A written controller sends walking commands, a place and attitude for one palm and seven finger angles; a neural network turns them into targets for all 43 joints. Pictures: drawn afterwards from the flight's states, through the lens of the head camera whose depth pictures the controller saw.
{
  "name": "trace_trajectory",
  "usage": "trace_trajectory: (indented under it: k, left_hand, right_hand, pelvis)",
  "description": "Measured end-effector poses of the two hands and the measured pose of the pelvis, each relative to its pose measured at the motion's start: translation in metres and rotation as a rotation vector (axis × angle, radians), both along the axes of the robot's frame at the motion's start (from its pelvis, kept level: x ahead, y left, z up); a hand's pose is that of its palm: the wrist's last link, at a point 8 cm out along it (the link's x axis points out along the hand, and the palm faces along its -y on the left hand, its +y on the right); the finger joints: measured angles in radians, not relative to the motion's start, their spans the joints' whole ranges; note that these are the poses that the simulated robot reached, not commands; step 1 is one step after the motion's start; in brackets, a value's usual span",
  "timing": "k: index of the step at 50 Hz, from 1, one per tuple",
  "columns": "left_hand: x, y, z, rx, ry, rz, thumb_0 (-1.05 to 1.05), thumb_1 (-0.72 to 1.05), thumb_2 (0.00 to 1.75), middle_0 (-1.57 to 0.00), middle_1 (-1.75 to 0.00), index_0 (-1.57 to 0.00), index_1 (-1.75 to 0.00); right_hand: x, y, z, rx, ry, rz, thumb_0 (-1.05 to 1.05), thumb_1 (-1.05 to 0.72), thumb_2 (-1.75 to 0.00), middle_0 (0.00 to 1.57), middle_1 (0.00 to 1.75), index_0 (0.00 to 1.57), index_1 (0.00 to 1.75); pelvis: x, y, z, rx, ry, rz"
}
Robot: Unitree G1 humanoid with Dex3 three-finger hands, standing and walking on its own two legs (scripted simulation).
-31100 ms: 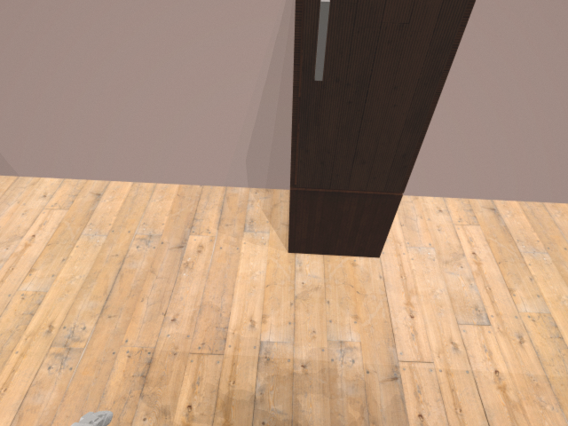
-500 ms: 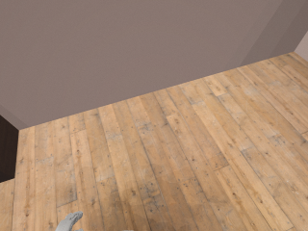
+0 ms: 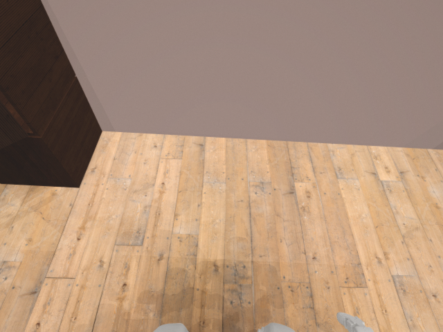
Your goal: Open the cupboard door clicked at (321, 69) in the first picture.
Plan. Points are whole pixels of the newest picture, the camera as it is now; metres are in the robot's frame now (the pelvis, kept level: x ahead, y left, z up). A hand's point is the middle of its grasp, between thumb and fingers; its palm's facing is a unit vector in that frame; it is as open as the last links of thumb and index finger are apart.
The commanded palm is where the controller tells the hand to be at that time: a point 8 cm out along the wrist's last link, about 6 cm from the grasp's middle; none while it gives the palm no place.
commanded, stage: turn to face it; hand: left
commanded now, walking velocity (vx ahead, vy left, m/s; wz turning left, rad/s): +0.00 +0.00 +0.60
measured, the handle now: out of the picture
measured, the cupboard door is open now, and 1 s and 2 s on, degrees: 44 44 44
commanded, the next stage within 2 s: take the last steps up to it in 1.22 s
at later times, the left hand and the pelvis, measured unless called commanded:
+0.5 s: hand out of the picture +0.03 +0.15 -0.13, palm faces +0.30 -0.92 -0.26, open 7.3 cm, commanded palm none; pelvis +0.01 -0.05 +0.02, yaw +18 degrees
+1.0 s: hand out of the picture -0.03 +0.21 -0.14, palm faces +0.57 -0.78 -0.26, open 7.4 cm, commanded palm none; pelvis +0.01 -0.02 +0.02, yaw +34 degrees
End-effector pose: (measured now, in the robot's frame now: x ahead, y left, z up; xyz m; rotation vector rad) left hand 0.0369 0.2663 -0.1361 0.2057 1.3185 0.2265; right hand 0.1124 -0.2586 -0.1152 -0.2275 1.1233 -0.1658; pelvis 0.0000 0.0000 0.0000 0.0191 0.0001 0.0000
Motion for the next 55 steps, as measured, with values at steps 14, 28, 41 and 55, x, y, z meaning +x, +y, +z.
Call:
trace_trajectory:
  k: [14, 28, 41, 55]
  left_hand:
    - [0.025, -0.025, 0.031, 0.038, -0.174, 0.076, 0.01, 0.91, 0.9, -0.2, -0.3, -0.19, -0.3]
    - [-0.045, -0.067, 0.032, 0.005, -0.109, 0.301, 0.0, 0.92, 0.9, -0.21, -0.3, -0.2, -0.3]
    - [-0.127, -0.025, 0.003, -0.01, -0.002, 0.519, 0.01, 0.91, 0.9, -0.2, -0.3, -0.2, -0.3]
    - [-0.08, -0.045, 0.027, 0.061, -0.157, 0.558, 0.0, 0.91, 0.9, -0.2, -0.3, -0.19, -0.3]
  right_hand:
    - [0.0, -0.005, -0.018, 0.063, 0.097, 0.095, 0.0, -0.91, -0.9, 0.2, 0.3, 0.2, 0.3]
    - [0.044, -0.003, -0.011, 0.052, 0.189, 0.277, 0.01, -0.91, -0.9, 0.2, 0.3, 0.2, 0.3]
    - [0.109, 0.078, 0.004, -0.013, 0.019, 0.512, 0.0, -0.91, -0.9, 0.2, 0.3, 0.2, 0.3]
    - [0.105, 0.064, -0.024, 0.049, 0.145, 0.563, 0.0, -0.91, -0.9, 0.2, 0.3, 0.2, 0.3]
  pelvis:
    - [0.004, -0.029, 0.006, -0.003, 0.02, 0.151]
    - [0.012, -0.044, 0.019, 0.026, 0.008, 0.37]
    - [0.004, -0.011, 0.006, -0.014, 0.01, 0.515]
    - [0.028, -0.035, 0.006, -0.006, 0.019, 0.625]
